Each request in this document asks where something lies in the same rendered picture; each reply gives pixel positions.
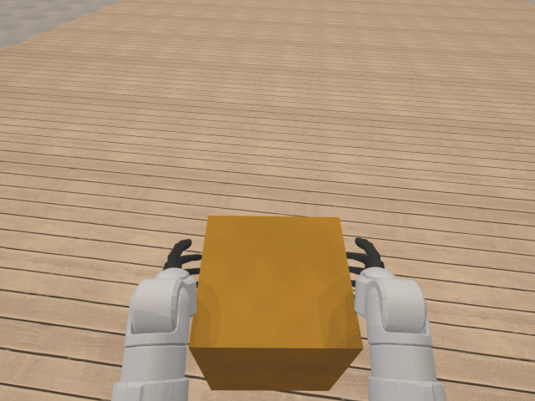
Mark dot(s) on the right robot forearm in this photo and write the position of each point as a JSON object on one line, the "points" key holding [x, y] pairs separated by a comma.
{"points": [[399, 334]]}

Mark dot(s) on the robot left hand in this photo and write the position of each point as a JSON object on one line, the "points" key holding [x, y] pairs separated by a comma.
{"points": [[176, 260]]}

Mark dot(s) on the carton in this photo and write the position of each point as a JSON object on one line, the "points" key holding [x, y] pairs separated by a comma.
{"points": [[275, 304]]}

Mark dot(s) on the robot right hand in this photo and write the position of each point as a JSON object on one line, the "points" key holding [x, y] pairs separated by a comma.
{"points": [[372, 260]]}

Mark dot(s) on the left robot forearm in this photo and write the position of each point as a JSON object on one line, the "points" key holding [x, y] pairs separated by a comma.
{"points": [[156, 336]]}

